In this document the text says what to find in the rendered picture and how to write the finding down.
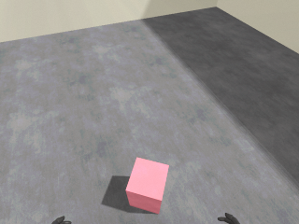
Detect carton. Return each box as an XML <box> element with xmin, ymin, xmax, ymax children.
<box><xmin>125</xmin><ymin>158</ymin><xmax>169</xmax><ymax>215</ymax></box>

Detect right robot hand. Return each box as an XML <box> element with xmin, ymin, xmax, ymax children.
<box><xmin>218</xmin><ymin>213</ymin><xmax>240</xmax><ymax>224</ymax></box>

